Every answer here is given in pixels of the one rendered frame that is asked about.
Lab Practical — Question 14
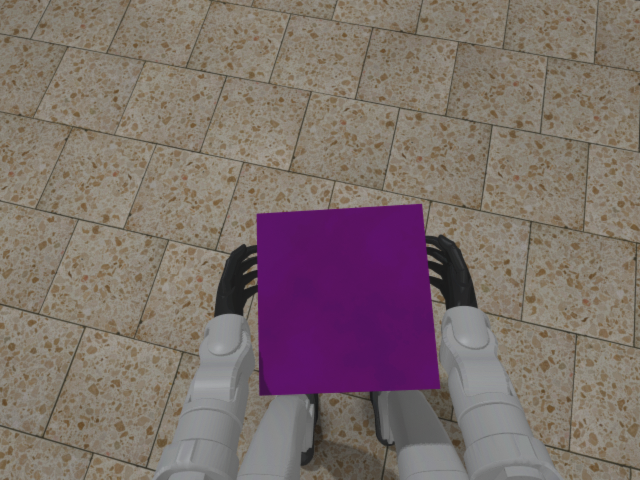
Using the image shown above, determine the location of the right robot thigh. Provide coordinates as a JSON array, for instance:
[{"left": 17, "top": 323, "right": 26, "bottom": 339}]
[{"left": 378, "top": 390, "right": 469, "bottom": 480}]

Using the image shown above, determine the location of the robot left foot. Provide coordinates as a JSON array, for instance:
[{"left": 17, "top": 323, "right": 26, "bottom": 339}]
[{"left": 301, "top": 393, "right": 318, "bottom": 466}]

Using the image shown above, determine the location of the left robot forearm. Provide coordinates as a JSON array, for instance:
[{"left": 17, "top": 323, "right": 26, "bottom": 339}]
[{"left": 152, "top": 314, "right": 255, "bottom": 480}]

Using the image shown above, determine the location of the left robot hand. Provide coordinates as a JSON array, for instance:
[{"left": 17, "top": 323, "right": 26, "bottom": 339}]
[{"left": 214, "top": 244, "right": 258, "bottom": 317}]

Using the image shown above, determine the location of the right robot forearm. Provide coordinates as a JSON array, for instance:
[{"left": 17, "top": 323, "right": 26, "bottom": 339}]
[{"left": 439, "top": 306, "right": 564, "bottom": 480}]

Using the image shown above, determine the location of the right robot hand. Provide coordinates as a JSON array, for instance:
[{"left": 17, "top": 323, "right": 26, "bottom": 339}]
[{"left": 425, "top": 234, "right": 478, "bottom": 311}]

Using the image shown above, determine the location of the carton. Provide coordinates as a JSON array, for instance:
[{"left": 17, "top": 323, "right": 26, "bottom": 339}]
[{"left": 257, "top": 204, "right": 440, "bottom": 396}]

